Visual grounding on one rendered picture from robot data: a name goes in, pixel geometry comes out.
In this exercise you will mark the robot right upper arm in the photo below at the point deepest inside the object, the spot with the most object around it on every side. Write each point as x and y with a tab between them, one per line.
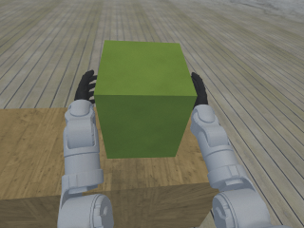
242	208

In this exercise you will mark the robot right hand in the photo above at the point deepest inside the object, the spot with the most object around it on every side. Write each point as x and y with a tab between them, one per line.
200	89

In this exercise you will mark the robot left hand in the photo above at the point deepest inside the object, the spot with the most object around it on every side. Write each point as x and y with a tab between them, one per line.
82	92

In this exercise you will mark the left robot forearm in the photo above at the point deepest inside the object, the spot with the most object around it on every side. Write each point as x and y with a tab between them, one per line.
81	151

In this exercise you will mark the pedestal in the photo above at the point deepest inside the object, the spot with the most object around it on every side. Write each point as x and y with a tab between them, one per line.
163	192

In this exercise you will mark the right robot forearm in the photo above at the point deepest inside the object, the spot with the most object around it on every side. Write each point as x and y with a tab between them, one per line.
224	171

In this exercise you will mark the robot left upper arm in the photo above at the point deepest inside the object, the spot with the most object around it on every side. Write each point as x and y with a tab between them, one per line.
91	211

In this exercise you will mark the carton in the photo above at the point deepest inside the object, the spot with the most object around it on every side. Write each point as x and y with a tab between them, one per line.
144	96

